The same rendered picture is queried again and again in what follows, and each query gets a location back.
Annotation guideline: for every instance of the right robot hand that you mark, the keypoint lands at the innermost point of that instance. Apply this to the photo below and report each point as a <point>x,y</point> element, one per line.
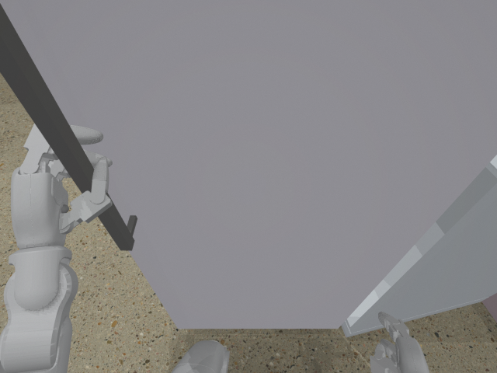
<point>405,356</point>

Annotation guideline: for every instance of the robot left forearm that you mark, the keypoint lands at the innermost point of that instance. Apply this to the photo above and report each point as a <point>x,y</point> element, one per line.
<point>38,297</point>

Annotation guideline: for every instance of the fridge door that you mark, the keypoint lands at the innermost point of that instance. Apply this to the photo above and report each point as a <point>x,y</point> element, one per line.
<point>281,156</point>

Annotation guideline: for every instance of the handle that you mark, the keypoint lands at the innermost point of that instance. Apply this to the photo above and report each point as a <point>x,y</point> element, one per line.
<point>23,77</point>

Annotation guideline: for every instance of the left robot thigh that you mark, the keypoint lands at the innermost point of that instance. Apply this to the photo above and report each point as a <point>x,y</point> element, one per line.
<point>205,356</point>

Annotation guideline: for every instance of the left robot hand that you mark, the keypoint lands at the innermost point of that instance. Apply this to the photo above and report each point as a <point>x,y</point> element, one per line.
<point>37,193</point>

